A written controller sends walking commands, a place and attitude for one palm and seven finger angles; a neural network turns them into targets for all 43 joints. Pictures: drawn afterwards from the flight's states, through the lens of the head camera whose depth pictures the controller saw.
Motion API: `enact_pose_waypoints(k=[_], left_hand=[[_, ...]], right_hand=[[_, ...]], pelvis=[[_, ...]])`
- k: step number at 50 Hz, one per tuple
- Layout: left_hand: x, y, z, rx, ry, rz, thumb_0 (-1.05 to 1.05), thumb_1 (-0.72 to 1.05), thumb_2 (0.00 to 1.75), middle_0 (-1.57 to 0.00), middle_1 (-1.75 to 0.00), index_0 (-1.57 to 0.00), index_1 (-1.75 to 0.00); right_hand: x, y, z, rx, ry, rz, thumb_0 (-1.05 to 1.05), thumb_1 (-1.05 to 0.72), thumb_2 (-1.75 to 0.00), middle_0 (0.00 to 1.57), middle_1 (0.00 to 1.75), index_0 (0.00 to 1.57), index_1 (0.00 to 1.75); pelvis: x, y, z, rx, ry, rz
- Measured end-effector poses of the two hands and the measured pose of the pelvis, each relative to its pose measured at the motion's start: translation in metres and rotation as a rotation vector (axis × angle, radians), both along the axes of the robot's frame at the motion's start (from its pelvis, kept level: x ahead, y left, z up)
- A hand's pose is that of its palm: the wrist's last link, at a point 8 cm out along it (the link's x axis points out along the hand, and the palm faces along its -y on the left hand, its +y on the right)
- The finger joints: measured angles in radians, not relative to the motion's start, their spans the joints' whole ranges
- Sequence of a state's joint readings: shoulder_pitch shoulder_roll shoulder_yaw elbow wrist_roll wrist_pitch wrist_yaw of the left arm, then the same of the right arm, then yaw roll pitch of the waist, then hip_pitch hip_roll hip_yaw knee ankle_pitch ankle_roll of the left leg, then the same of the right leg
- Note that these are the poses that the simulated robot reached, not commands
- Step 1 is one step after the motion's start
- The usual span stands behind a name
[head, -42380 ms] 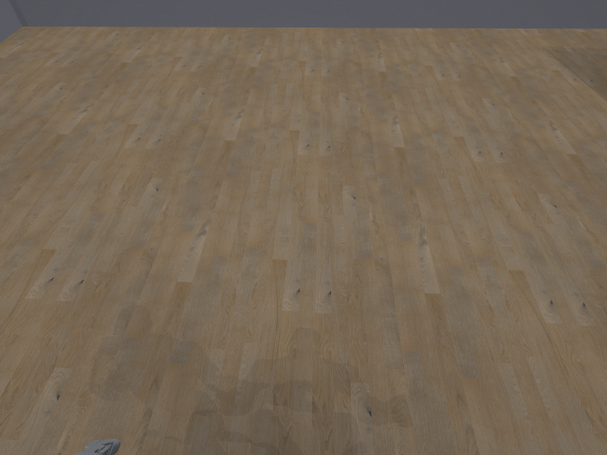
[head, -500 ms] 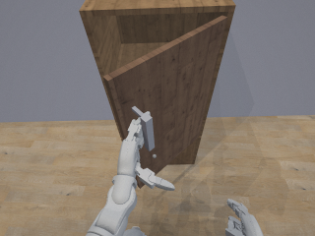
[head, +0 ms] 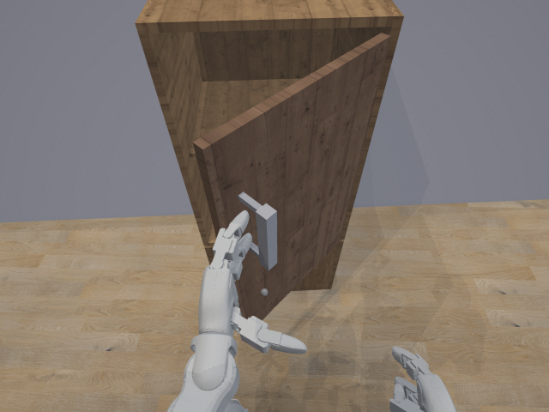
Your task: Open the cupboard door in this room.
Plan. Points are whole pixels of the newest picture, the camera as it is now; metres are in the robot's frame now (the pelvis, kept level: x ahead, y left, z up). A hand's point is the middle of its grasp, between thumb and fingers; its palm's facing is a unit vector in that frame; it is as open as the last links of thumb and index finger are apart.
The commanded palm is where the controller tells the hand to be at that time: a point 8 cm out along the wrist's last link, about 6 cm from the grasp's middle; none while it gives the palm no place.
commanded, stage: slide the hand sideways off the handle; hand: left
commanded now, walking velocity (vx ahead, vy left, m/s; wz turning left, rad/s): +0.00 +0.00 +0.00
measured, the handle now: (257, 232) +0.36 +0.04 +0.07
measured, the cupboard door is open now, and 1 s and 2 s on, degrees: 44 43 43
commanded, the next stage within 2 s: draw the hand back to the body in 0.52 s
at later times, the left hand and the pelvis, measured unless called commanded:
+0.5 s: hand (220, 329) +0.22 +0.08 +0.07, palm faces +0.07 -1.00 -0.01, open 16.3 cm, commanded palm +0.19 +0.13 +0.07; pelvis +0.01 -0.02 -0.01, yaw +1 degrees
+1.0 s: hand (168, 327) +0.20 +0.13 +0.11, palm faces +0.07 -1.00 -0.04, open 16.3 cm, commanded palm +0.17 +0.19 +0.12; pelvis +0.01 -0.01 +0.01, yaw +1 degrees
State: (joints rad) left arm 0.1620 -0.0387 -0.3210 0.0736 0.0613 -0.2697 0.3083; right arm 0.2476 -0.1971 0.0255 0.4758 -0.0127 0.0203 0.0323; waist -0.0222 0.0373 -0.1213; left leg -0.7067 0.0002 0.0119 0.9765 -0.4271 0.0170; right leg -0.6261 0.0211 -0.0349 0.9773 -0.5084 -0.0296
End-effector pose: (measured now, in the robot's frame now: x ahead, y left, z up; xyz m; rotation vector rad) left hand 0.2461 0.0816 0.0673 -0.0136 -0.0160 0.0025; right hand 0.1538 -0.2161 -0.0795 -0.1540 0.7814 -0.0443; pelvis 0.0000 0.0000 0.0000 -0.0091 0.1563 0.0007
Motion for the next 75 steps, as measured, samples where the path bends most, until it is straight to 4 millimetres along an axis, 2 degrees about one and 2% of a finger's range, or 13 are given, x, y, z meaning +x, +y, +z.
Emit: enact_pose_waypoints(k=[8, 15, 25, 34, 37, 45, 57, 63, 75], left_hand=[[-0.015, 0.013, 0.001, 0.006, 0.005, 0.014, -0.01, -0.5, 0.3, -0.17, -0.31, -0.17, -0.31], [-0.029, 0.027, 0.002, 0.005, 0.021, 0.033, -0.01, -0.5, 0.3, -0.18, -0.32, -0.18, -0.31], [-0.053, 0.05, 0.001, 0.024, 0.025, 0.064, -0.01, -0.5, 0.3, -0.16, -0.31, -0.16, -0.3], [-0.057, 0.051, 0.002, 0.017, 0.006, 0.035, -0.01, -0.5, 0.3, -0.15, -0.3, -0.15, -0.3], [-0.055, 0.057, 0.009, 0.038, -0.005, 0.032, -0.01, -0.5, 0.3, -0.15, -0.3, -0.15, -0.3], [-0.062, 0.085, 0.036, 0.058, -0.018, 0.072, -0.01, -0.5, 0.3, -0.15, -0.3, -0.15, -0.3], [-0.074, 0.121, 0.062, 0.071, -0.039, 0.073, -0.01, -0.47, 0.31, -0.15, -0.3, -0.15, -0.3], [-0.08, 0.142, 0.08, 0.264, 0.012, 0.155, -0.01, -0.34, 0.37, -0.16, -0.3, -0.16, -0.3], [-0.072, 0.186, 0.114, 0.368, -0.011, 0.284, -0.01, 0.04, 0.53, -0.18, -0.3, -0.17, -0.3]], right_hand=[[0.021, 0.0, 0.006, 0.0, -0.051, 0.029, 0.02, -0.91, -0.9, 0.2, 0.3, 0.2, 0.3], [0.031, -0.006, 0.007, 0.001, -0.075, 0.038, 0.01, -0.91, -0.9, 0.2, 0.3, 0.2, 0.3], [0.032, -0.022, 0.0, -0.019, -0.084, 0.039, 0.02, -0.91, -0.9, 0.2, 0.3, 0.2, 0.3], [0.026, -0.031, -0.004, -0.038, -0.096, 0.014, 0.02, -0.91, -0.9, 0.2, 0.3, 0.2, 0.3], [0.023, -0.031, -0.003, -0.031, -0.096, -0.001, 0.02, -0.91, -0.9, 0.2, 0.3, 0.2, 0.3], [0.021, -0.023, 0.011, -0.017, -0.116, -0.022, 0.02, -0.91, -0.9, 0.2, 0.3, 0.2, 0.3], [0.037, -0.008, 0.035, -0.034, -0.206, -0.003, 0.02, -0.91, -0.9, 0.2, 0.3, 0.2, 0.3], [0.04, 0.004, 0.047, -0.053, -0.197, -0.012, 0.02, -0.91, -0.9, 0.2, 0.3, 0.2, 0.3], [0.037, 0.022, 0.06, -0.068, -0.153, -0.004, 0.02, -0.91, -0.9, 0.2, 0.3, 0.2, 0.3]], pelvis=[[0.005, -0.006, -0.001, 0.003, 0.003, 0.008], [0.011, -0.014, -0.002, 0.008, 0.01, 0.011], [0.013, -0.023, -0.007, 0.01, 0.029, 0.024], [0.01, -0.025, -0.013, 0.007, 0.039, 0.027], [0.01, -0.025, -0.011, 0.008, 0.029, 0.022], [0.013, -0.02, 0.002, 0.003, -0.007, 0.021], [0.014, -0.006, 0.012, -0.013, -0.05, 0.026], [0.016, 0.002, 0.025, -0.015, -0.095, 0.014], [0.022, 0.019, 0.047, -0.012, -0.165, 0.001]])
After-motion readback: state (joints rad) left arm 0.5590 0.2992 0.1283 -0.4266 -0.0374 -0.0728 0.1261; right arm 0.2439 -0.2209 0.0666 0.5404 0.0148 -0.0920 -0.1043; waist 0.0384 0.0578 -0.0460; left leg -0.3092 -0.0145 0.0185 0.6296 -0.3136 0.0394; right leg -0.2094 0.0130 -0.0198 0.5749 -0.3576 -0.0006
